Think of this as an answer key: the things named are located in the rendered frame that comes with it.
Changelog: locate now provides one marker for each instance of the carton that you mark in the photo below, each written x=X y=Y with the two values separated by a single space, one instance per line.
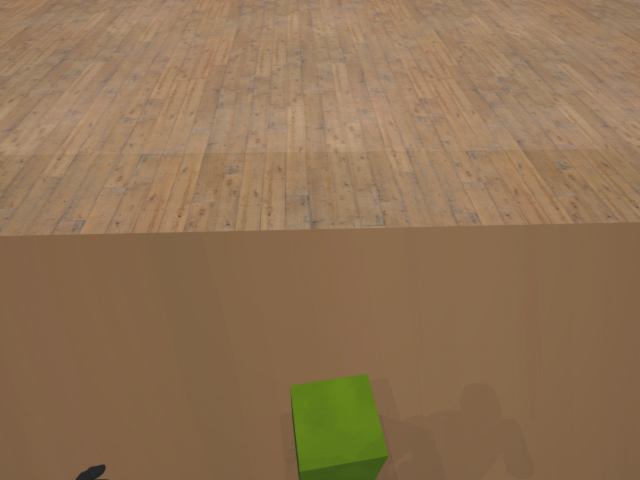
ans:
x=337 y=431

